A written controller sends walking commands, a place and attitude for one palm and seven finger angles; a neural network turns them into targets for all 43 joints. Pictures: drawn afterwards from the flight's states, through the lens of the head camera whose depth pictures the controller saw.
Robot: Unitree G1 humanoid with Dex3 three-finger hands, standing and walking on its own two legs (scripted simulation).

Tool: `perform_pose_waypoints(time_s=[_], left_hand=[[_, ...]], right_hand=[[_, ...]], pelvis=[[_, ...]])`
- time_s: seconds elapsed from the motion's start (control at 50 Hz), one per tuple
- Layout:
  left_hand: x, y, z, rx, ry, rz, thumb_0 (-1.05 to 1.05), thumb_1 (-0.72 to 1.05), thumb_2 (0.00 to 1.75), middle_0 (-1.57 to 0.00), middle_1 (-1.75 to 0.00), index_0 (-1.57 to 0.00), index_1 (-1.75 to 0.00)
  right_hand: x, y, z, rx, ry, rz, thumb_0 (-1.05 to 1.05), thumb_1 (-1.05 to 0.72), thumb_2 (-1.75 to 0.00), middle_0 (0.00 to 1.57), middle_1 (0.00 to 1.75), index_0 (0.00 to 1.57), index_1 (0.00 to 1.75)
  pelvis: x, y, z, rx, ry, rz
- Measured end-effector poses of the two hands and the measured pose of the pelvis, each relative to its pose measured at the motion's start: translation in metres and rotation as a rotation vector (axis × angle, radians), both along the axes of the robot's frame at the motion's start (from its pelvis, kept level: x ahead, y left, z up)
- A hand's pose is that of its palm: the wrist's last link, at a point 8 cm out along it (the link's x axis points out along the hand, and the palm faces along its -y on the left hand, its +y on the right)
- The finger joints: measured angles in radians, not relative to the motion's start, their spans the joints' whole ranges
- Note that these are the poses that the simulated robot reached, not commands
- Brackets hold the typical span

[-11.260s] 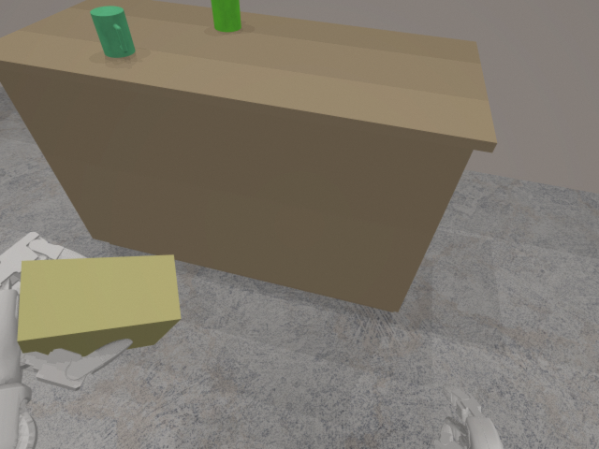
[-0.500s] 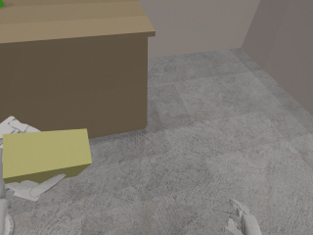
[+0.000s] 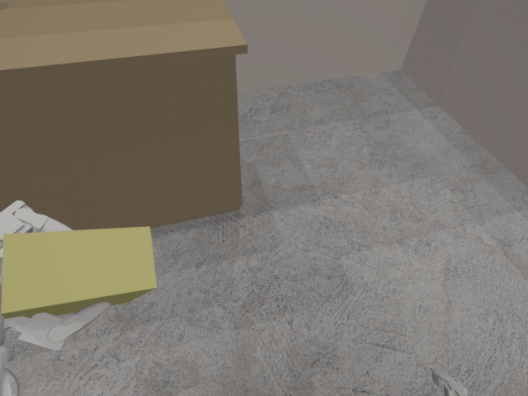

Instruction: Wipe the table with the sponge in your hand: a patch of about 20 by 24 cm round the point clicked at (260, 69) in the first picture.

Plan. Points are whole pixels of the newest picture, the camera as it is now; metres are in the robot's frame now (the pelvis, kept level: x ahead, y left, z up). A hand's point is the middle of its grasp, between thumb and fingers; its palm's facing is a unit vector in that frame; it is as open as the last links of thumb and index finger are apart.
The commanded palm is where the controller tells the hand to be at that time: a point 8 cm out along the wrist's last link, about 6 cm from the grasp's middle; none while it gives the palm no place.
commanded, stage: take the last steps up to it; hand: left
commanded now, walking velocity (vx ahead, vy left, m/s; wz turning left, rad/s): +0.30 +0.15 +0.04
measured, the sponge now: (100, 273) +0.22 +0.20 +0.14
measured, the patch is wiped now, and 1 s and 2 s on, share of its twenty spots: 0.00 0.00 0.00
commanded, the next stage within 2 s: none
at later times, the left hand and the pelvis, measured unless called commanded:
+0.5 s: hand (57, 228) +0.27 +0.27 +0.15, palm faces +0.40 -0.79 -0.47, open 10.2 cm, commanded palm +0.21 +0.31 +0.18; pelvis +0.06 +0.03 +0.00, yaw +1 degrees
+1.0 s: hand (30, 145) +0.37 +0.34 +0.19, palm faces +0.34 -0.82 -0.46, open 10.2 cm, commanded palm +0.32 +0.40 +0.18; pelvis +0.15 +0.12 +0.00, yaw -1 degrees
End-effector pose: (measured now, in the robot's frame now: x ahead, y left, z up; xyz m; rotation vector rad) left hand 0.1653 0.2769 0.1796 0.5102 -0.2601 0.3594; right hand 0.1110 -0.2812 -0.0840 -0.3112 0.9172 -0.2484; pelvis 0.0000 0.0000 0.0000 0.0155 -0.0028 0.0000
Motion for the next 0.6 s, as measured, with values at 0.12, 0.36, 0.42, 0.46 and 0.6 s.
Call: perform_pose_waypoints(time_s=[0.12, 0.36, 0.42, 0.46, 0.6], left_hand=[[0.017, 0.023, 0.0, -0.002, -0.092, -0.008, -0.01, -0.52, 1.0, -0.71, -1.35, -0.74, -1.34], [0.041, 0.013, 0.012, 0.101, -0.009, -0.006, -0.01, -0.52, 1.0, -0.71, -1.35, -0.74, -1.34], [0.049, 0.018, 0.002, 0.054, 0.022, 0.02, -0.01, -0.52, 1.0, -0.71, -1.35, -0.74, -1.34], [0.054, 0.024, -0.003, 0.027, 0.048, 0.038, -0.01, -0.52, 1.0, -0.71, -1.35, -0.74, -1.34], [0.082, 0.041, -0.002, 0.035, 0.073, 0.004, -0.01, -0.52, 1.0, -0.71, -1.35, -0.74, -1.34]], right_hand=[[0.035, 0.041, 0.005, 0.038, -0.142, 0.01, 0.01, -0.91, -0.9, 0.2, 0.3, 0.2, 0.3], [0.079, 0.112, -0.031, 0.28, -0.148, 0.105, 0.01, -0.9, -0.9, 0.21, 0.3, 0.21, 0.3], [0.083, 0.104, -0.04, 0.261, -0.069, 0.12, 0.01, -0.9, -0.9, 0.21, 0.3, 0.21, 0.3], [0.086, 0.096, -0.037, 0.235, -0.034, 0.114, 0.01, -0.9, -0.9, 0.21, 0.3, 0.21, 0.3], [0.109, 0.074, -0.012, 0.102, -0.008, 0.09, 0.01, -0.9, -0.9, 0.2, 0.3, 0.2, 0.3]], pelvis=[[0.006, 0.019, -0.008, -0.005, -0.028, -0.007], [0.036, 0.019, -0.013, -0.011, 0.0, 0.0], [0.044, 0.02, -0.011, -0.006, -0.008, 0.019], [0.05, 0.022, -0.006, 0.002, -0.005, 0.019], [0.074, 0.042, 0.004, 0.022, 0.011, 0.03]])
